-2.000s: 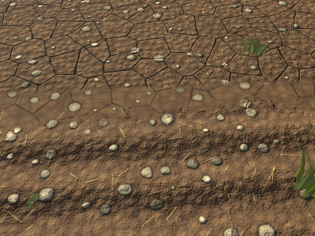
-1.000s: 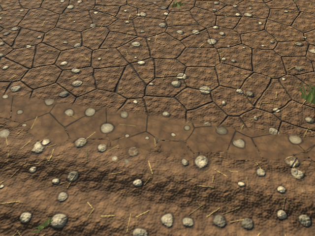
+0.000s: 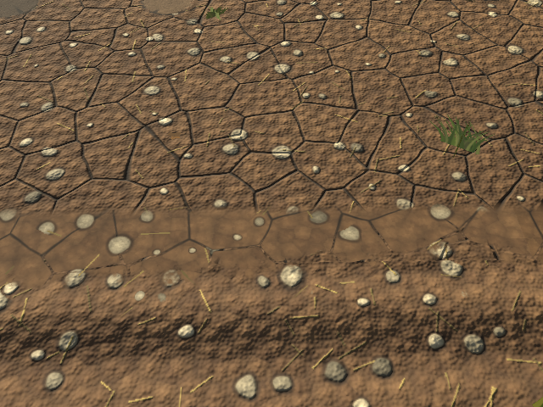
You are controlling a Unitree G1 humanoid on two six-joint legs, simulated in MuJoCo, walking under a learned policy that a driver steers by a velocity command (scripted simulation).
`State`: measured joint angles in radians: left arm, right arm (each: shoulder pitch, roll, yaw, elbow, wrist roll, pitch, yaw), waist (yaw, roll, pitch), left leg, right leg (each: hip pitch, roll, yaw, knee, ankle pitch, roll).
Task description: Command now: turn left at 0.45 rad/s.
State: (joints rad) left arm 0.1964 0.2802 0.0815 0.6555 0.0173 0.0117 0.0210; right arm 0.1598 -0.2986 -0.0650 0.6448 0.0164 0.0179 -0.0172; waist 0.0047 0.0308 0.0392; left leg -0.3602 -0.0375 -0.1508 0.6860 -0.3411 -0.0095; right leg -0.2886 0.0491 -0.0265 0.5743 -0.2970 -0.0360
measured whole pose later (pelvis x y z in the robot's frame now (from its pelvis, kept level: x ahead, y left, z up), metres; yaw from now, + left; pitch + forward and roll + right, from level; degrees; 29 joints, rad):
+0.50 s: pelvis -0.01 +0.07 +0.01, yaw +15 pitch +2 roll -2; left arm 0.14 0.32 0.09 0.70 0.00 0.03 0.04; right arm 0.18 -0.27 -0.04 0.61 -0.01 0.01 -0.02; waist 0.00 -0.04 0.04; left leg -0.29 -0.05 -0.06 0.47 -0.21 0.07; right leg -0.54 -0.02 0.03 1.06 -0.34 0.09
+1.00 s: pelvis +0.02 +0.07 +0.00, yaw +3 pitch +1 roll +0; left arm 0.24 0.29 0.07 0.66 -0.03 0.01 0.02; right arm 0.31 -0.29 -0.08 0.68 0.00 -0.07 0.01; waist -0.03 -0.02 -0.01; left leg -0.21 -0.04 0.09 0.53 -0.34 0.07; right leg -0.47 0.02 0.12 1.00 -0.44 -0.02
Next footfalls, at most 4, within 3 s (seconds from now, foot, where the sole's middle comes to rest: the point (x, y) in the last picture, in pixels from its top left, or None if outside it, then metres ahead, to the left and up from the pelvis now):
0.26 left None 0.02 0.15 -0.76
0.68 right None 0.06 -0.07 -0.76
1.36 right None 0.31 -0.13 -0.76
1.92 left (270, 338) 0.65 0.04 -0.76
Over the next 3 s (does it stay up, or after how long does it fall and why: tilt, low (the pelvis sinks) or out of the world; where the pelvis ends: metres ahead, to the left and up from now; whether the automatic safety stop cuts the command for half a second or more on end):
stays up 1.05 0.08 0.01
